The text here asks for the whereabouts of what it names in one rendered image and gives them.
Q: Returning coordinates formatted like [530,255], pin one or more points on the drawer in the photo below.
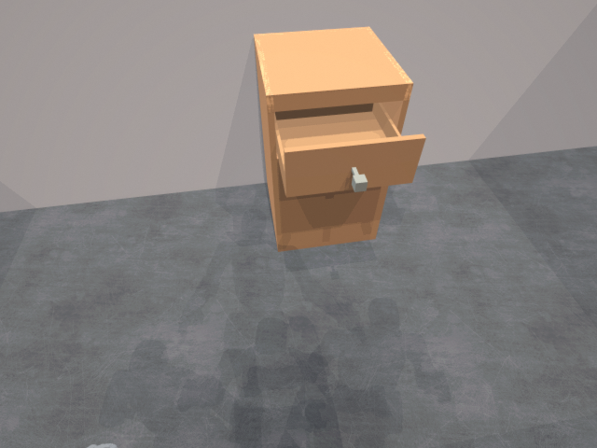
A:
[318,147]

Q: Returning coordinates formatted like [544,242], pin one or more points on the handle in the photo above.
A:
[359,182]

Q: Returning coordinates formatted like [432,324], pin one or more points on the cabinet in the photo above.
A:
[325,68]

